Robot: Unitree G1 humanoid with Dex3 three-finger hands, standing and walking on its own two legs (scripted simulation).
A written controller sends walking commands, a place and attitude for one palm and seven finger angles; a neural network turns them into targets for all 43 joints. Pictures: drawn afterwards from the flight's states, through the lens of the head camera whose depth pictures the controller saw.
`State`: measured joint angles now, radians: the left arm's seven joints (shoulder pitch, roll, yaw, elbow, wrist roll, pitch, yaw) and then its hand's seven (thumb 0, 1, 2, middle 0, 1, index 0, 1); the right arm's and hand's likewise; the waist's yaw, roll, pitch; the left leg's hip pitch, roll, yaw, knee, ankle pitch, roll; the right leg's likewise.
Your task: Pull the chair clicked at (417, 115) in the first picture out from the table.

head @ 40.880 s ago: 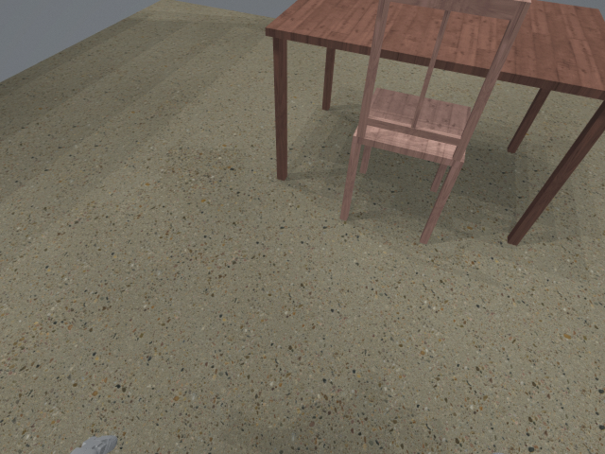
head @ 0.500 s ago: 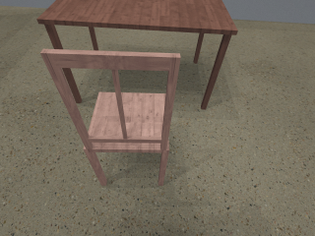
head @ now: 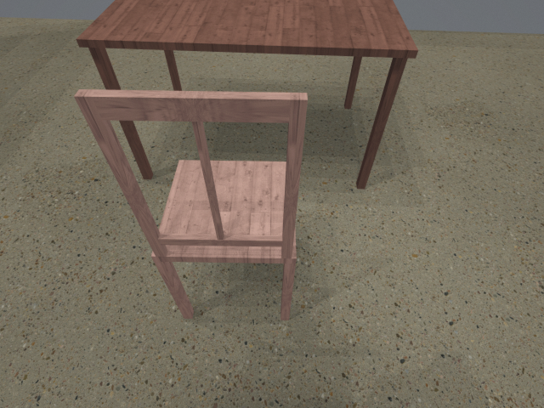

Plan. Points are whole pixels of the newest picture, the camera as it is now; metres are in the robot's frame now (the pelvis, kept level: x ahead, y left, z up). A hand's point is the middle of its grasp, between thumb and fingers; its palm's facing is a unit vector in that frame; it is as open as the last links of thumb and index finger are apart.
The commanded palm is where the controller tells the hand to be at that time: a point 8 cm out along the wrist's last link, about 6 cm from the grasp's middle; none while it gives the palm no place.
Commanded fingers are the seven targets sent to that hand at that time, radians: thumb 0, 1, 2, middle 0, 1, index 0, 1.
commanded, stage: let the arm hang, fingers relaxed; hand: left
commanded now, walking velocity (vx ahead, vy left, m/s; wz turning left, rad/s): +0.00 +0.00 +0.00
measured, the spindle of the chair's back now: (211, 189) +0.54 +0.17 -0.05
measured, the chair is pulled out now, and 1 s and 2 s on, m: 0.57 0.57 0.57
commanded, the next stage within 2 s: look to check the result in 0.32 s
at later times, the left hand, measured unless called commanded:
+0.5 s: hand out of the picture +0.01 +0.17 -0.17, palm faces +0.04 -0.98 -0.18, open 7.3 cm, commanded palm none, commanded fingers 0.00 0.90 0.90 -0.20 -0.30 -0.20 -0.30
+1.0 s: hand out of the picture +0.02 +0.17 -0.17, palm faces +0.05 -0.98 -0.20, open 7.3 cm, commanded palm none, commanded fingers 0.00 0.90 0.90 -0.20 -0.30 -0.20 -0.30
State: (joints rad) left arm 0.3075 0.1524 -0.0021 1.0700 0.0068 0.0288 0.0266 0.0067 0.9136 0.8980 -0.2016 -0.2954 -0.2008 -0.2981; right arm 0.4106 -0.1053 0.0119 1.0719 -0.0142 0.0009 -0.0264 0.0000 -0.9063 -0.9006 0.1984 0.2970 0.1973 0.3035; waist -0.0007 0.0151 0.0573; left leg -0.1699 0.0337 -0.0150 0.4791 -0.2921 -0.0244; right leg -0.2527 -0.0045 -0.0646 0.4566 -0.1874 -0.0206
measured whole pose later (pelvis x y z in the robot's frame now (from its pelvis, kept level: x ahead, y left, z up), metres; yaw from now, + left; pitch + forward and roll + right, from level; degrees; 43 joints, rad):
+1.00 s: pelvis +0.01 +0.00 +0.00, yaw +1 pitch -2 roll +0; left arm 0.27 0.15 0.01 1.05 0.01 0.02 0.03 0.01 0.92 0.90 -0.20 -0.30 -0.20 -0.30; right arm 0.33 -0.11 0.01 1.07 -0.01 -0.01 -0.04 0.00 -0.91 -0.90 0.20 0.30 0.20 0.30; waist 0.00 0.00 0.08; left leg -0.12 0.03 -0.02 0.45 -0.30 -0.03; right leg -0.22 -0.01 -0.07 0.46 -0.22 -0.02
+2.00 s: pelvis +0.01 -0.01 +0.00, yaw +1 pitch -2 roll +0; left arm 0.28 0.14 0.01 1.06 0.01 0.02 0.03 0.01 0.92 0.90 -0.20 -0.30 -0.20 -0.30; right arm 0.34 -0.11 0.01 1.07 -0.01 -0.01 -0.04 0.00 -0.91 -0.90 0.20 0.30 0.20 0.30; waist 0.01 0.01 0.08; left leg -0.13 0.03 -0.02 0.44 -0.29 -0.04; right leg -0.23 -0.01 -0.07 0.47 -0.21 -0.03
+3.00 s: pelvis +0.01 -0.01 +0.00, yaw +1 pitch -1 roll +0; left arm 0.28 0.14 0.02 1.06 0.01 0.01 0.03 0.01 0.92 0.90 -0.20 -0.30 -0.20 -0.30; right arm 0.33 -0.10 0.01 1.07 -0.01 -0.01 -0.04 0.00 -0.91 -0.90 0.20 0.30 0.20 0.30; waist 0.01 0.00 0.09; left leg -0.13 0.03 -0.02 0.44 -0.29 -0.04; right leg -0.23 -0.01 -0.07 0.47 -0.21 -0.03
